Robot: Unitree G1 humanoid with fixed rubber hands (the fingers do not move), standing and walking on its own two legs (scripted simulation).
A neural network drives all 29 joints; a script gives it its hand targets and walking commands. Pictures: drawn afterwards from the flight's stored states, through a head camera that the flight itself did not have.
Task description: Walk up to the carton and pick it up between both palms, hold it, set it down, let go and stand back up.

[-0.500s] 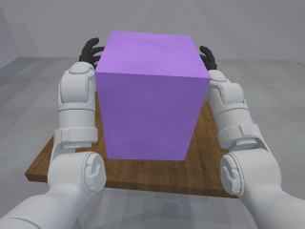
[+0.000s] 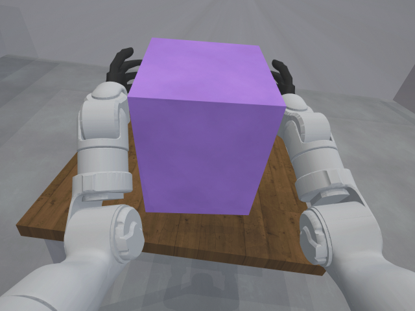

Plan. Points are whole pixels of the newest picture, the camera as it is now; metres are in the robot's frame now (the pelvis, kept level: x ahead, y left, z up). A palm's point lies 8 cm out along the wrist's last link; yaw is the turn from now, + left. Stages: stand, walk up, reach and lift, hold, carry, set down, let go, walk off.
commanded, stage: set down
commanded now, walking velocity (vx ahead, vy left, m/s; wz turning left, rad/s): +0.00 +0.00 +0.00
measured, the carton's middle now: (201, 129) +0.36 +0.03 +0.23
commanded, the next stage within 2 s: none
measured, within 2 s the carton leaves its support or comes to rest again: neither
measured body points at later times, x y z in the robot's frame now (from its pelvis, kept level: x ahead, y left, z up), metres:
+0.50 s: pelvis +0.00 +0.00 +0.00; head -0.04 +0.04 +0.45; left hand +0.42 +0.17 +0.27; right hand +0.41 -0.13 +0.26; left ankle +0.02 +0.13 -0.75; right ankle +0.01 -0.11 -0.75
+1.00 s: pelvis +0.01 +0.00 +0.00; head -0.01 +0.03 +0.45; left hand +0.43 +0.16 +0.25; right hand +0.42 -0.14 +0.22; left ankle +0.02 +0.13 -0.75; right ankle +0.01 -0.11 -0.75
